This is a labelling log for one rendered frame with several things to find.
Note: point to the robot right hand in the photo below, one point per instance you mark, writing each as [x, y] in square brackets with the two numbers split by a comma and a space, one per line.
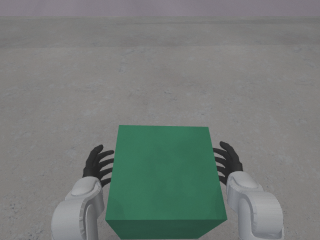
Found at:
[231, 161]

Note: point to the carton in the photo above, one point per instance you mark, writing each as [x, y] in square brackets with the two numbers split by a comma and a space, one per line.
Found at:
[164, 183]

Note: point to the robot left forearm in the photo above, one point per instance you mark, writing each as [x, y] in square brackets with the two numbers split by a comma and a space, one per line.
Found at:
[76, 217]

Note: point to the robot right forearm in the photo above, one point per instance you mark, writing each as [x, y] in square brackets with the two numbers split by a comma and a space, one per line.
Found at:
[260, 214]

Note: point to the robot left hand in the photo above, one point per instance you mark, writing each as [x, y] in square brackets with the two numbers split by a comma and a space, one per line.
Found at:
[93, 165]

